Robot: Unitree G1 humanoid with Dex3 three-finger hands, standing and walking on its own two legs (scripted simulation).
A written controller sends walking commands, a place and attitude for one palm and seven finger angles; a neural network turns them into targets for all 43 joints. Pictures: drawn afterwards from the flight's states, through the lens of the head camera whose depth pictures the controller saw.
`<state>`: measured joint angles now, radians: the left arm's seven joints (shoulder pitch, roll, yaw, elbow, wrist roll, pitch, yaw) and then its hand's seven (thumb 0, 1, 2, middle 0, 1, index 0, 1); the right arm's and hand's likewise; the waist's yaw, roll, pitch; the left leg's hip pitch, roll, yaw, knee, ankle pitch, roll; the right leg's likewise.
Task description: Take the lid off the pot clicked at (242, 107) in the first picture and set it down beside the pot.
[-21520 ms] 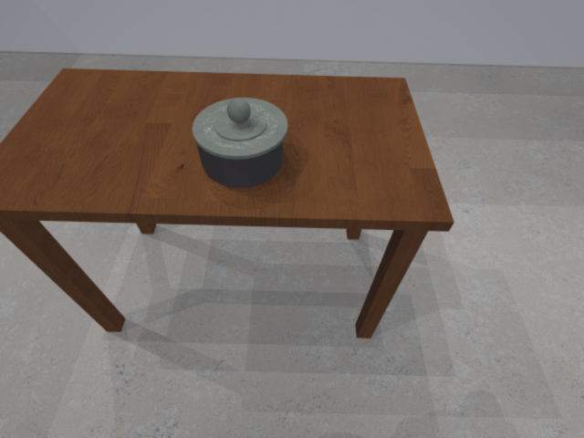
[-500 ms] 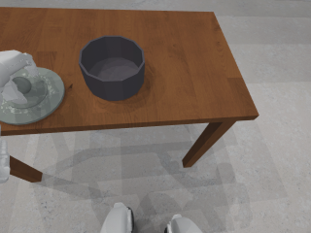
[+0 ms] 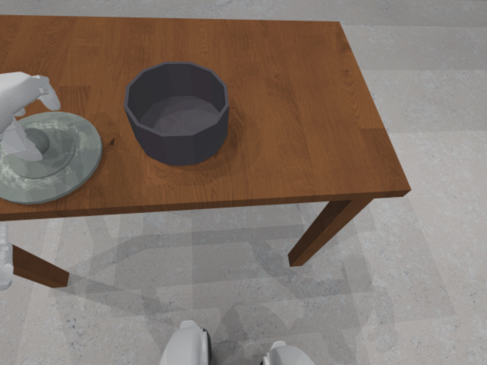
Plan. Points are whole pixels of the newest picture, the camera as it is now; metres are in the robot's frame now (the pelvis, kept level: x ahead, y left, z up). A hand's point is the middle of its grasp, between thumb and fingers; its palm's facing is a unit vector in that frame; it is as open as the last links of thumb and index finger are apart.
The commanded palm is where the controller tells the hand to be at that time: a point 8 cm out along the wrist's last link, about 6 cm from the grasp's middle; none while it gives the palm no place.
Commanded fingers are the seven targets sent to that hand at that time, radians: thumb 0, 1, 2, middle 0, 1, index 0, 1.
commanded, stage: raise the empty hand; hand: left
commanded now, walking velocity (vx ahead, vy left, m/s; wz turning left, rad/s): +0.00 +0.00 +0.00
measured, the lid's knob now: (33, 141) +0.48 +0.33 +0.03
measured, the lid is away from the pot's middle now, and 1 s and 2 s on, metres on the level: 0.25 0.25 0.25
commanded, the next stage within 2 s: draw the hand back to the body in 1.10 s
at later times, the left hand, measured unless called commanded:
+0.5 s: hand out of the picture +0.47 +0.33 +0.12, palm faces -0.40 -0.13 -0.91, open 11.0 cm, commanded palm +0.50 +0.32 +0.19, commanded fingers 0.00 -0.00 0.63 -0.34 -0.87 -0.34 -0.87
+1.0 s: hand out of the picture +0.46 +0.32 +0.17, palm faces -0.39 -0.14 -0.91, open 11.0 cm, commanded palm +0.50 +0.33 +0.24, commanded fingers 0.00 -0.00 0.63 -0.34 -0.87 -0.34 -0.87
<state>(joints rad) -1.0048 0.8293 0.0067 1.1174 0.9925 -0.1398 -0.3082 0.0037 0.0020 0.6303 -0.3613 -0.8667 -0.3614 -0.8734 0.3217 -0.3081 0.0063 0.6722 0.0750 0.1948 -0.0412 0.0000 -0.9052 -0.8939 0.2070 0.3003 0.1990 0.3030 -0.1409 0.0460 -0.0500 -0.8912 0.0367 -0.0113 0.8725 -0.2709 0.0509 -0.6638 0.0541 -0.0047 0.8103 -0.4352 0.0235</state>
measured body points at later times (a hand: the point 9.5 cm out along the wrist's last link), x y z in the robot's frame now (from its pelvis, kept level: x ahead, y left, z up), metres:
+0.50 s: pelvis +0.01 +0.00 +0.02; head +0.09 +0.02 +0.46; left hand +0.48 +0.33 +0.18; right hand +0.03 -0.28 -0.10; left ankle +0.08 +0.09 -0.69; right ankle -0.03 -0.15 -0.69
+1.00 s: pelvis +0.01 +0.00 +0.03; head +0.08 +0.01 +0.47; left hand +0.48 +0.33 +0.23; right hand +0.04 -0.29 -0.09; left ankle +0.08 +0.09 -0.69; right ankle -0.03 -0.15 -0.69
